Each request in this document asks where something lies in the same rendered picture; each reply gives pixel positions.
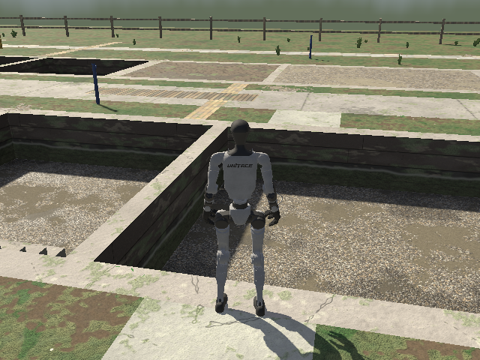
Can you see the robot left forearm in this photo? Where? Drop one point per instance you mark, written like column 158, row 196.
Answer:
column 208, row 201

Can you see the humanoid robot torso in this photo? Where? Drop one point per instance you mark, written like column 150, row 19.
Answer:
column 239, row 175

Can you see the robot left foot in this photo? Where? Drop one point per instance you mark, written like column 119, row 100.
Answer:
column 219, row 307

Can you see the robot right upper arm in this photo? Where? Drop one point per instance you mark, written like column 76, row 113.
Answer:
column 266, row 170

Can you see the robot left hand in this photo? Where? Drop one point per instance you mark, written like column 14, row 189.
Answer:
column 207, row 214

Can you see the robot right forearm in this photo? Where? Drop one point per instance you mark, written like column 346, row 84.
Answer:
column 272, row 200

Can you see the robot left upper arm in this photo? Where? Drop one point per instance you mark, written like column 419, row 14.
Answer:
column 213, row 171

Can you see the robot right hand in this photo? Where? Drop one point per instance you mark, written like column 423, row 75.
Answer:
column 275, row 215

